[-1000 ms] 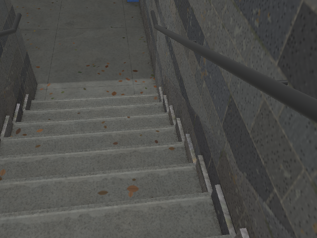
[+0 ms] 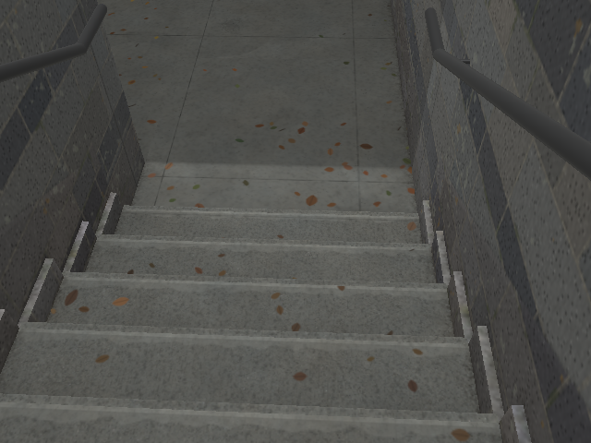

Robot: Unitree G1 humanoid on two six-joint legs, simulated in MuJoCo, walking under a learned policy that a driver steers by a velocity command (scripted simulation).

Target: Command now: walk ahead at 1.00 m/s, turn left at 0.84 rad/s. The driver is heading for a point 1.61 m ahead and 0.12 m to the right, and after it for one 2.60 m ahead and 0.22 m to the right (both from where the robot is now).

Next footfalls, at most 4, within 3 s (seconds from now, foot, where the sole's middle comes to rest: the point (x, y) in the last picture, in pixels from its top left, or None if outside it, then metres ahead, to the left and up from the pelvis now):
0.16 right None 0.30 -0.13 -0.88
0.48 left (273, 439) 0.60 0.07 -1.03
0.82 right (302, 361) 0.90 -0.03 -1.18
1.16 left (256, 294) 1.27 0.13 -1.33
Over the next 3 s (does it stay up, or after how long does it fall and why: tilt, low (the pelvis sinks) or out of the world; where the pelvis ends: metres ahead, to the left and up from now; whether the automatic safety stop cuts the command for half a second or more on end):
stays up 2.57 -0.14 -1.01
